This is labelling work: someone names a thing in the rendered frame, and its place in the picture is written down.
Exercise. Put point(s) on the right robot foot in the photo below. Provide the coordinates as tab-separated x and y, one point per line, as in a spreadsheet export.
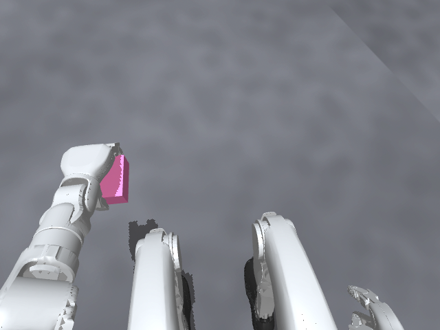
250	287

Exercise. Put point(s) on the right robot hand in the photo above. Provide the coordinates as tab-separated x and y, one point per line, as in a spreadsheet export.
382	316

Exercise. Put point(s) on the small box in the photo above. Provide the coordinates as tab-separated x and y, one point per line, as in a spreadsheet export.
115	185

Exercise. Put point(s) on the left robot hand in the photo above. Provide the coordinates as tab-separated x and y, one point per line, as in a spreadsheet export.
94	160

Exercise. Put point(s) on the left robot arm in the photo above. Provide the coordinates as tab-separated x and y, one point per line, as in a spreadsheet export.
38	294

